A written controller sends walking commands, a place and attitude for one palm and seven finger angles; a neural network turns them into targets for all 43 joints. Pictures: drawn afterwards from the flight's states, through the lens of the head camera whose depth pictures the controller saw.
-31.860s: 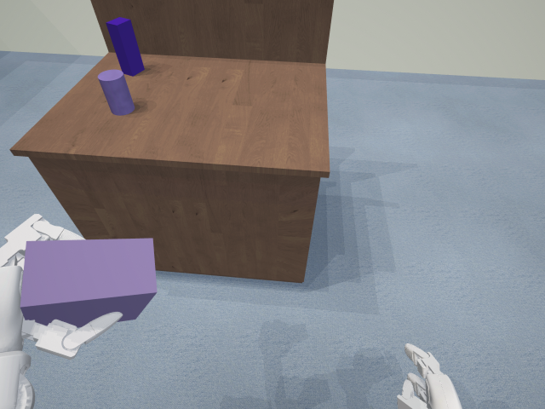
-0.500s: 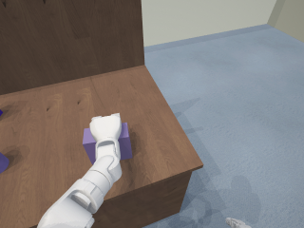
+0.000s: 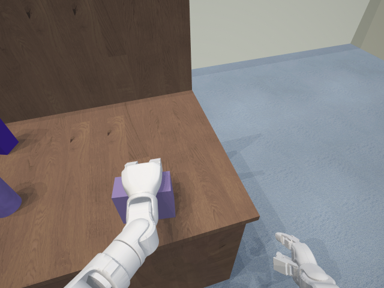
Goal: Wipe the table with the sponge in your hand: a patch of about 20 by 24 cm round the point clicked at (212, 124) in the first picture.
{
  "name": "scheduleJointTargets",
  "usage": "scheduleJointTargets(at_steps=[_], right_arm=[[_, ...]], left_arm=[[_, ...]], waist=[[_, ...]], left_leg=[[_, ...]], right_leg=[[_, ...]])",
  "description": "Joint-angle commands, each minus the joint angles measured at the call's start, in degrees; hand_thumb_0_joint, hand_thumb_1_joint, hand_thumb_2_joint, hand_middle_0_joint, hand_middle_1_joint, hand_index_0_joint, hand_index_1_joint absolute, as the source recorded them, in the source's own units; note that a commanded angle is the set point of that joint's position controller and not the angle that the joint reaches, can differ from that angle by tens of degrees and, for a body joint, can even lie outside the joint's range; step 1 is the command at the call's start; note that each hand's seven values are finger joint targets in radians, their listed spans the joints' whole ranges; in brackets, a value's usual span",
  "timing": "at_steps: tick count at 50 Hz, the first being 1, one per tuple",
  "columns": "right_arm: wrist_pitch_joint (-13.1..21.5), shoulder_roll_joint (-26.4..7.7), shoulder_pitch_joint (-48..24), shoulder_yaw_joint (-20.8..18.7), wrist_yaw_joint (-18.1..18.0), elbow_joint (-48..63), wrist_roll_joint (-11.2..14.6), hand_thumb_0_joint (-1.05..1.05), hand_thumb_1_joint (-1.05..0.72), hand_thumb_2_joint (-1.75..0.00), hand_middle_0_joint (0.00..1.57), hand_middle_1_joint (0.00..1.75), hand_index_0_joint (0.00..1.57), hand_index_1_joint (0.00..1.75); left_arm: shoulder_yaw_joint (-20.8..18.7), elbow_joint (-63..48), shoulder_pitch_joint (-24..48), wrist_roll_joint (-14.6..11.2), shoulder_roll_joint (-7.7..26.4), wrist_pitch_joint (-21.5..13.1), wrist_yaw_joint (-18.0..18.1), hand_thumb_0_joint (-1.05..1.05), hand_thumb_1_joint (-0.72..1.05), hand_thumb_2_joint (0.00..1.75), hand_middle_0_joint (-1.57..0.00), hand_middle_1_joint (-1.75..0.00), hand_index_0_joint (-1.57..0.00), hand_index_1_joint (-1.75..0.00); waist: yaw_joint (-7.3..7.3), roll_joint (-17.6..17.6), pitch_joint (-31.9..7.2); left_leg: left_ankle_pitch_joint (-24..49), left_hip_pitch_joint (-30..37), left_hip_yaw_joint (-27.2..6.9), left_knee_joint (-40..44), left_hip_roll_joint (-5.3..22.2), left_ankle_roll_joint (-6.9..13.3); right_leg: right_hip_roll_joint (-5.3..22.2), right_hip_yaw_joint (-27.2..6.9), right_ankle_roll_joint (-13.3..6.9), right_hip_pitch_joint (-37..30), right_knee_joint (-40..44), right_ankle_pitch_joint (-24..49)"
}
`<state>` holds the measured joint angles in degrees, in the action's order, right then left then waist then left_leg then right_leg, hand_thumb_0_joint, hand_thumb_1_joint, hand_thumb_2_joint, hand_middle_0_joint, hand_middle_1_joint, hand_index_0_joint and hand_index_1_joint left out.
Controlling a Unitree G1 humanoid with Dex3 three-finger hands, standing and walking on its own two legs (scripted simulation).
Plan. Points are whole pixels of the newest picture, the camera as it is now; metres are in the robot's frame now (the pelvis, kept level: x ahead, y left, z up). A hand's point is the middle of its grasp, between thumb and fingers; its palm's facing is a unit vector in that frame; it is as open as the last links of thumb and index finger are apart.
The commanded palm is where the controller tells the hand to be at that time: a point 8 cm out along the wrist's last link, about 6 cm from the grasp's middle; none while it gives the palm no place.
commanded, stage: wipe back along the third lane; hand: left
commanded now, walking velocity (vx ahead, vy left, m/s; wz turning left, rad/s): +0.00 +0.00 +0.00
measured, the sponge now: (147, 202) +0.32 +0.16 -0.03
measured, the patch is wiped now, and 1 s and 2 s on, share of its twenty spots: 0.95 0.95 0.95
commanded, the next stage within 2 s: slide back across to the middle lane in 0.68 s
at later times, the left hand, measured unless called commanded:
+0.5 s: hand (148, 191) +0.33 +0.15 +0.01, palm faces -0.03 -0.02 -1.00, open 10.3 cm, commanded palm +0.28 +0.13 +0.04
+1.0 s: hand (146, 192) +0.32 +0.16 +0.01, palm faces -0.02 -0.06 -1.00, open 10.3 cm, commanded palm +0.28 +0.16 +0.05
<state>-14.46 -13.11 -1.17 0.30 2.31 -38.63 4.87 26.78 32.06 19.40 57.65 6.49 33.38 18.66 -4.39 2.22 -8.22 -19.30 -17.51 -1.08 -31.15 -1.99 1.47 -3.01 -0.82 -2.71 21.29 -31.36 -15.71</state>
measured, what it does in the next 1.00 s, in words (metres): stands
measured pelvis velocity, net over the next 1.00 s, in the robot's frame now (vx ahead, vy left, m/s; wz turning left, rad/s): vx -0.01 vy -0.01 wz -0.02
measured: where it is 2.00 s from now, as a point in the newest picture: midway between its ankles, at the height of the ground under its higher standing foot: outside the picture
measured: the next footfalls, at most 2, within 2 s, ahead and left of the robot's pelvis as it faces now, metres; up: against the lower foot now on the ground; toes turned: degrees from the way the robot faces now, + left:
none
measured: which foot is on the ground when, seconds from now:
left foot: down 0.00-1.00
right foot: down 0.00-1.00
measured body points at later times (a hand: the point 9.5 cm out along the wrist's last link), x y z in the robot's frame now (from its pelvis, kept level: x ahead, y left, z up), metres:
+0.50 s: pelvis -0.01 +0.00 +0.00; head -0.02 -0.02 +0.45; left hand +0.32 +0.15 +0.06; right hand +0.17 -0.22 -0.12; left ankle -0.04 +0.10 -0.73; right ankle +0.00 -0.09 -0.73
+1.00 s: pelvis -0.01 -0.01 +0.00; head -0.01 -0.03 +0.45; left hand +0.32 +0.16 +0.07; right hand +0.20 -0.22 -0.10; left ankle -0.04 +0.10 -0.73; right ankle +0.00 -0.09 -0.73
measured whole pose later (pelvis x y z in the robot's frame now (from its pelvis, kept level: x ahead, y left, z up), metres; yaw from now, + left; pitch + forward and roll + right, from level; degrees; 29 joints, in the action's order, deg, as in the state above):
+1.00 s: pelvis -0.01 -0.01 +0.00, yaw -1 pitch +5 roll +0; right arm -14.4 -13.3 1.6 0.6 0.9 -39.2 5.2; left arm 23.4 29.7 17.3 56.4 8.4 31.7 18.8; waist -3.1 2.7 -7.5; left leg -18.5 -17.0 -0.1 -30.4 -1.5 1.1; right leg -3.5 -1.7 -3.0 21.4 -31.1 -14.8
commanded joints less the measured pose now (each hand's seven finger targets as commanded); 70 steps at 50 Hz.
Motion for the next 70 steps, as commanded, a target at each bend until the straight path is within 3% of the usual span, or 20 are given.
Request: scheduleJointTargets(at_steps=[1,2,4,7,9,12,14,22,25,27,39,42,44,51,52,54,57,60,62,70], right_arm=[[1.6,-6.1,-7.9,-1.9,-0.1,8.0,-0.1,0.00,-0.90,-0.90,0.20,0.30,0.20,0.30],[1.6,-6.3,-8.2,-2.0,-0.3,8.1,-0.1,0.00,-0.90,-0.90,0.20,0.30,0.20,0.30],[1.5,-6.2,-7.7,-1.9,-0.4,7.9,-0.1,0.00,-0.90,-0.90,0.20,0.30,0.20,0.30],[1.7,-6.3,-8.0,-2.0,-0.5,8.1,-0.2,0.00,-0.90,-0.90,0.20,0.30,0.20,0.30],[1.6,-6.2,-7.4,-1.8,-0.7,7.8,0.0,0.00,-0.90,-0.90,0.20,0.30,0.20,0.30],[2.0,-6.5,-7.4,-2.0,-0.7,7.8,-0.2,0.00,-0.90,-0.90,0.20,0.30,0.20,0.30],[1.9,-6.3,-6.8,-2.1,-0.6,7.9,0.0,0.00,-0.90,-0.90,0.20,0.30,0.20,0.30],[2.5,-6.3,-6.8,-2.4,-0.5,7.6,0.1,0.00,-0.90,-0.90,0.20,0.30,0.20,0.30],[2.5,-6.3,-6.3,-2.2,-0.7,7.5,0.3,0.00,-0.90,-0.90,0.20,0.30,0.20,0.30],[2.7,-6.6,-6.5,-2.3,-0.9,7.3,0.1,0.00,-0.90,-0.90,0.20,0.30,0.20,0.30],[2.3,-6.1,-6.4,-2.1,-1.0,7.7,0.2,0.00,-0.90,-0.90,0.20,0.30,0.20,0.30],[2.3,-6.5,-7.5,-2.1,-1.4,8.1,0.0,0.00,-0.90,-0.90,0.20,0.30,0.20,0.30],[2.2,-6.2,-7.5,-1.8,-1.4,8.8,0.2,0.00,-0.90,-0.90,0.20,0.30,0.20,0.30],[2.9,-6.4,-8.6,-1.1,-2.1,9.1,0.4,0.00,-0.90,-0.90,0.20,0.30,0.20,0.30],[2.9,-6.7,-9.1,-1.2,-2.3,9.0,0.4,0.00,-0.90,-0.90,0.20,0.30,0.20,0.30],[3.2,-6.4,-8.7,-1.0,-2.4,9.2,0.4,0.00,-0.90,-0.90,0.20,0.30,0.20,0.30],[3.8,-6.7,-9.2,-0.9,-2.4,9.4,0.3,0.00,-0.90,-0.90,0.20,0.30,0.20,0.30],[4.5,-6.5,-8.6,-0.7,-2.3,9.8,0.4,0.00,-0.90,-0.90,0.20,0.30,0.20,0.30],[4.9,-6.8,-9.1,-0.8,-2.2,9.9,0.2,0.00,-0.90,-0.90,0.20,0.30,0.20,0.30],[5.9,-6.8,-8.7,-0.7,-2.3,10.2,0.2,0.00,-0.90,-0.90,0.20,0.30,0.20,0.30]], left_arm=[[1.5,-3.8,8.5,-1.9,-3.8,-0.4,-2.2,0.00,0.10,1.30,-1.20,-1.60,-1.20,-1.60],[-1.9,-4.0,7.9,-2.2,-1.0,-0.4,-2.1,0.00,0.10,1.30,-1.20,-1.60,-1.20,-1.60],[0.9,-3.5,9.6,-1.8,-3.2,-0.4,-2.1,0.00,0.10,1.30,-1.20,-1.60,-1.20,-1.60],[-1.8,-3.3,8.3,-2.5,-1.3,-0.3,-2.0,0.00,0.10,1.30,-1.20,-1.60,-1.20,-1.60],[0.8,-2.2,11.1,-2.2,-3.4,-0.2,-1.9,0.00,0.10,1.30,-1.20,-1.60,-1.20,-1.60],[-2.2,-1.8,8.9,-2.4,-1.3,-0.5,-1.8,0.00,0.10,1.30,-1.20,-1.60,-1.20,-1.60],[1.2,-1.9,9.1,-2.2,-4.2,-0.7,-1.8,0.00,0.10,1.30,-1.20,-1.60,-1.20,-1.60],[-0.4,0.0,9.6,-3.2,-3.8,-1.1,-1.4,0.00,0.10,1.30,-1.20,-1.60,-1.20,-1.60],[1.0,0.7,11.7,-3.2,-4.5,-1.1,-1.1,0.00,0.10,1.30,-1.20,-1.60,-1.20,-1.60],[-3.5,1.4,9.8,-3.5,-0.9,-1.2,-0.8,0.00,0.10,1.30,-1.20,-1.60,-1.20,-1.60],[-0.3,0.0,9.7,-3.0,-3.1,-1.0,-0.8,0.00,0.10,1.30,-1.20,-1.60,-1.20,-1.60],[-6.0,-2.7,8.1,-3.3,2.5,-1.0,-0.7,0.00,0.10,1.30,-1.20,-1.60,-1.20,-1.60],[-3.7,-4.9,6.9,-3.3,1.1,-0.9,-0.9,0.00,0.10,1.30,-1.20,-1.60,-1.20,-1.60],[-8.4,-9.4,5.1,-2.4,7.4,0.2,-1.2,0.00,0.10,1.30,-1.20,-1.60,-1.20,-1.60],[-11.8,-10.5,5.0,-2.4,10.7,0.2,-1.3,0.00,0.10,1.30,-1.20,-1.60,-1.20,-1.60],[-9.4,-11.5,4.7,-1.6,8.9,0.3,-1.6,0.00,0.10,1.30,-1.20,-1.60,-1.20,-1.60],[-13.6,-13.4,2.0,-1.1,13.4,-0.1,-2.1,0.00,0.10,1.30,-1.20,-1.60,-1.20,-1.60],[-11.4,-14.5,-0.2,-0.7,11.7,-0.6,-2.7,0.00,0.10,1.30,-1.20,-1.60,-1.20,-1.60],[-14.9,-15.8,-2.0,-1.0,14.8,-0.7,-2.8,0.00,0.10,1.30,-1.20,-1.60,-1.20,-1.60],[-14.6,-19.0,-5.6,-0.9,15.1,-2.2,-4.0,0.00,0.10,1.30,-1.20,-1.60,-1.20,-1.60]], waist=[[2.03,-8.0,-8.8],[1.20,-8.6,-9.1],[2.37,-8.8,-9.1],[1.11,-8.2,-10.0],[2.58,-9.1,-8.1],[1.10,-9.2,-9.8],[2.14,-9.5,-9.3],[1.35,-9.1,-8.5],[2.33,-8.5,-7.6],[0.99,-8.9,-8.2],[2.05,-7.8,-8.3],[0.36,-8.7,-10.1],[0.95,-8.6,-9.8],[0.18,-7.7,-8.5],[-0.47,-7.1,-8.8],[0.02,-7.0,-8.4],[-1.07,-6.3,-9.7],[-0.49,-6.8,-8.4],[-1.39,-6.4,-8.8],[-0.97,-5.4,-7.4]], left_leg=[[18.4,0.1,0.4,1.5,0.1,0.1],[18.2,-0.6,-0.2,1.6,0.1,0.1],[17.2,-0.6,0.4,1.3,0.1,0.1],[17.2,-1.1,0.0,1.5,0.1,0.1],[15.3,-1.3,0.3,1.6,0.2,0.3],[15.8,-1.9,-0.1,1.6,0.2,0.2],[15.3,-1.7,0.3,1.4,0.3,0.3],[13.4,-2.4,0.0,1.8,0.4,0.4],[11.6,-2.4,0.5,2.0,0.3,0.5],[11.8,-3.1,0.2,2.1,0.3,0.4],[13.0,-1.7,0.8,2.1,0.1,0.4],[13.7,-1.9,0.4,2.6,-0.1,0.4],[14.5,-1.0,0.8,2.8,0.0,0.5],[14.7,0.4,0.8,4.6,-0.3,0.5],[15.0,0.4,0.3,4.9,-0.3,0.5],[15.9,1.3,0.6,5.2,-0.3,0.5],[17.3,1.9,0.3,5.4,-0.6,0.4],[17.9,2.1,0.6,5.4,-0.6,0.4],[18.3,2.2,0.4,5.6,-0.7,0.4],[18.4,3.1,0.5,6.0,-0.7,0.4]], right_leg=[[1.4,-1.7,-2.6,-8.8,1.4,23.9],[1.1,-2.5,-2.9,-8.9,1.6,23.5],[1.4,-2.0,-2.5,-8.4,1.4,22.6],[1.1,-2.2,-2.9,-8.7,1.4,21.9],[1.3,-1.5,-2.4,-7.2,1.8,19.5],[1.0,-2.1,-2.9,-8.1,1.5,20.0],[1.2,-1.4,-2.5,-7.3,1.3,18.9],[0.8,-1.2,-2.7,-6.0,2.0,15.7],[1.0,-0.8,-2.4,-5.3,2.4,13.1],[0.9,-2.0,-2.6,-6.3,2.9,14.1],[1.2,-1.8,-2.4,-7.0,2.9,16.1],[1.3,-3.3,-2.5,-9.9,3.2,17.9],[1.6,-2.7,-2.2,-10.9,3.1,19.2],[1.5,-4.1,-2.0,-13.2,4.6,19.3],[1.3,-4.8,-2.3,-13.6,4.8,19.3],[1.5,-4.3,-2.1,-14.1,4.7,20.2],[1.3,-5.4,-2.4,-15.9,4.6,22.9],[1.5,-5.1,-2.2,-15.9,4.4,24.9],[1.3,-6.0,-2.3,-16.9,4.5,26.6],[1.4,-5.6,-2.1,-16.5,4.9,26.0]])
